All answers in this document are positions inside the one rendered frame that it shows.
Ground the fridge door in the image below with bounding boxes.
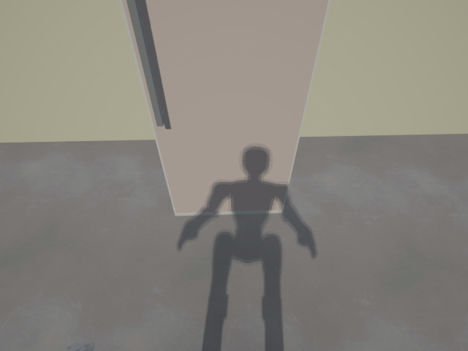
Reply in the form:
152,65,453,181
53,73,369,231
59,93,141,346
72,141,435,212
122,0,328,213

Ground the handle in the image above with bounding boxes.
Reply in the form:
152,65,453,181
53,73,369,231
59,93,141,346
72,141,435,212
127,0,164,127

